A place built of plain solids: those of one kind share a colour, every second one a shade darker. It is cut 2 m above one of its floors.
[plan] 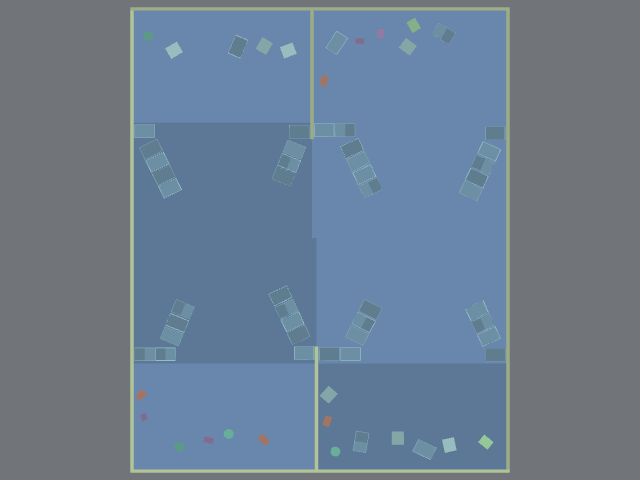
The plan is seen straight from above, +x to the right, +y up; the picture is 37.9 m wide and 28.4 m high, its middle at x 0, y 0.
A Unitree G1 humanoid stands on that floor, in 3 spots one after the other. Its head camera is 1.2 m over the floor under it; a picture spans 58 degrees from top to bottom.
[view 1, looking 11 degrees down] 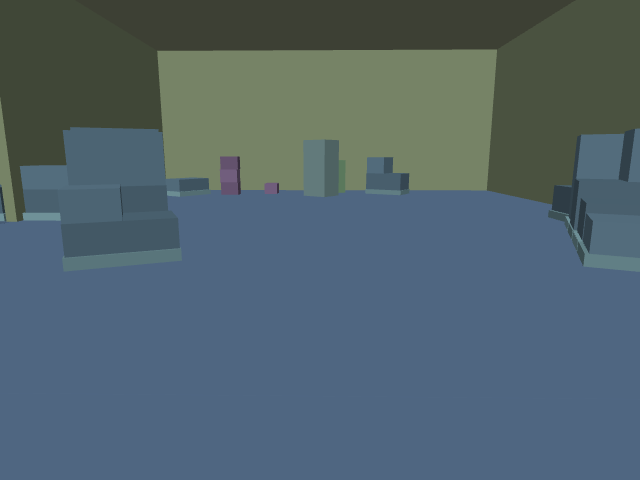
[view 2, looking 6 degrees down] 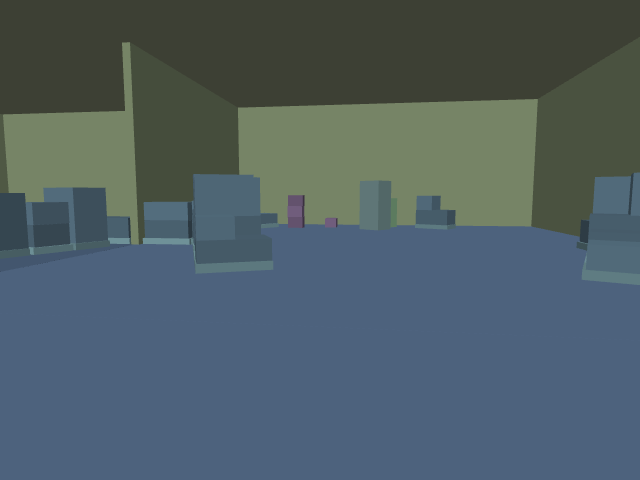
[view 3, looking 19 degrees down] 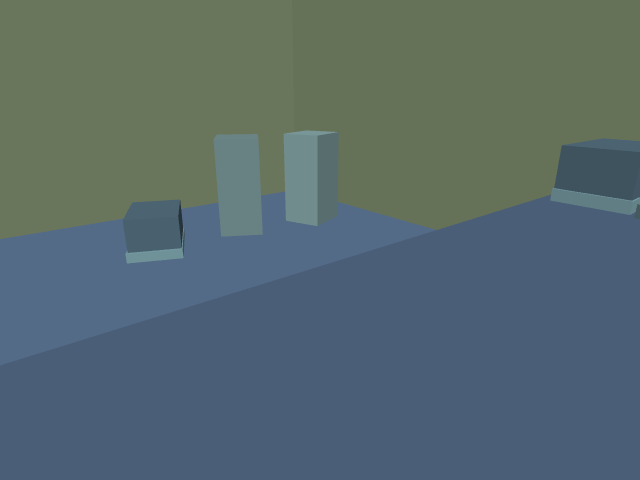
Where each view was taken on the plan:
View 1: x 5.39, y -1.89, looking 91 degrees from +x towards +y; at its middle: floor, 6.29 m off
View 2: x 5.39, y -3.69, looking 98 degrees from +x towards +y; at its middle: floor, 11.48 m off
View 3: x -6.97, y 4.68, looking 51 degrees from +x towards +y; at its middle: floor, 7.37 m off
